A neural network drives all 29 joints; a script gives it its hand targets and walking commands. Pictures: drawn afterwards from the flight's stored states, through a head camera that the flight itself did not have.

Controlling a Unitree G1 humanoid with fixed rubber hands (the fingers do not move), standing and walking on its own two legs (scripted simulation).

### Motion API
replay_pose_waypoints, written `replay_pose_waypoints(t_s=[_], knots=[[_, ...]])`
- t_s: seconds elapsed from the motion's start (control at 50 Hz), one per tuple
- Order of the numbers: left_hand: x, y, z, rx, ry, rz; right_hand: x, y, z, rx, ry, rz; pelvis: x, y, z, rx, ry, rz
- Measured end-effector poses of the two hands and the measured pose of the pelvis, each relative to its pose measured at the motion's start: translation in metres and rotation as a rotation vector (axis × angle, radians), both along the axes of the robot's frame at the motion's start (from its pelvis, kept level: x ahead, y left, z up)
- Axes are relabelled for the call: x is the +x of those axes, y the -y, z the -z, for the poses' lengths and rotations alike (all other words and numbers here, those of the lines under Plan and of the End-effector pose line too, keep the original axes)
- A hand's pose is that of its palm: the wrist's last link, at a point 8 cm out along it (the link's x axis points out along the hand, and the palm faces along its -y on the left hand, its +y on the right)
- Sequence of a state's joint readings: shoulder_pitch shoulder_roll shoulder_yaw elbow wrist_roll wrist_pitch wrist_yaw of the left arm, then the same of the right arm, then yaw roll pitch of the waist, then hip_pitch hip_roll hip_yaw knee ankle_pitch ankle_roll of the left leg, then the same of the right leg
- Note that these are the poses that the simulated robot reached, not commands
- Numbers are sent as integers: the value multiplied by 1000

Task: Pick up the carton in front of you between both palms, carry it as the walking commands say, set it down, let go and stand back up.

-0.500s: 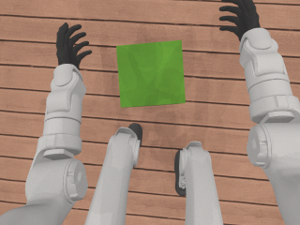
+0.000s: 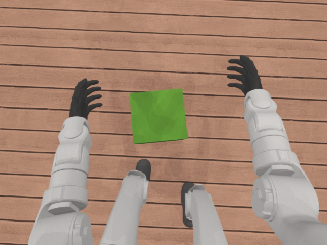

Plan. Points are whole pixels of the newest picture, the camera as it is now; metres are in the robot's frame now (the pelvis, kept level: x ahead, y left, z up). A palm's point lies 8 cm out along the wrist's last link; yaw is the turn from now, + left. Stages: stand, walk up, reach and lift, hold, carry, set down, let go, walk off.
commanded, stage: let go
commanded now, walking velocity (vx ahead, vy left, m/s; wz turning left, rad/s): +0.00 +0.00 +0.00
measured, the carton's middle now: (158, 119) +0.43 +0.07 -0.54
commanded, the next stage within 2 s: stand in 1.14 s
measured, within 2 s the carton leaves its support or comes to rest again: neither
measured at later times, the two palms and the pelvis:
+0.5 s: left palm (22, 187) +0.23 +0.25 +0.03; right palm (297, 164) +0.32 -0.19 +0.01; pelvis +0.06 +0.01 +0.10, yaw +2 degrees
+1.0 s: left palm (32, 190) +0.23 +0.23 +0.04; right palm out of the picture +0.25 -0.24 +0.04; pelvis +0.08 -0.01 +0.11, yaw +2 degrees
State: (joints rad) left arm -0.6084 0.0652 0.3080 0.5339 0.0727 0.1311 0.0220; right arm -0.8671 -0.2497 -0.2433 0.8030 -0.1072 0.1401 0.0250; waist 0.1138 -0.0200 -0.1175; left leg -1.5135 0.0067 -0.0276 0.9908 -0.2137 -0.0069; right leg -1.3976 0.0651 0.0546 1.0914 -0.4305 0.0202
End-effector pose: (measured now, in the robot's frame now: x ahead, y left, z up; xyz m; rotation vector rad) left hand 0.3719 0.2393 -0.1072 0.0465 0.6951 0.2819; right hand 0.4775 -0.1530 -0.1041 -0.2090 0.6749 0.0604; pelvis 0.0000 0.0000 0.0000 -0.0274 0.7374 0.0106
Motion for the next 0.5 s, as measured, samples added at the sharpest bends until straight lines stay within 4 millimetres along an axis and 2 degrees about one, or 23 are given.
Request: replay_pose_waypoints(t_s=[0.1,0.16,0.32,0.5], knots=[[-31,-7,-28,18,-66,105,-50,10,-22,-28,-28,73,13,-7,-27,-2,94,2],[-47,-14,-47,24,-88,150,-72,14,-39,-31,-34,95,21,-11,-42,-1,157,1],[-91,-23,-92,26,-104,179,-111,22,-78,-31,-40,83,43,-19,-70,14,315,-8],[-143,-14,-132,21,-117,151,-161,39,-111,-33,-63,68,64,-13,-96,34,507,-23]])
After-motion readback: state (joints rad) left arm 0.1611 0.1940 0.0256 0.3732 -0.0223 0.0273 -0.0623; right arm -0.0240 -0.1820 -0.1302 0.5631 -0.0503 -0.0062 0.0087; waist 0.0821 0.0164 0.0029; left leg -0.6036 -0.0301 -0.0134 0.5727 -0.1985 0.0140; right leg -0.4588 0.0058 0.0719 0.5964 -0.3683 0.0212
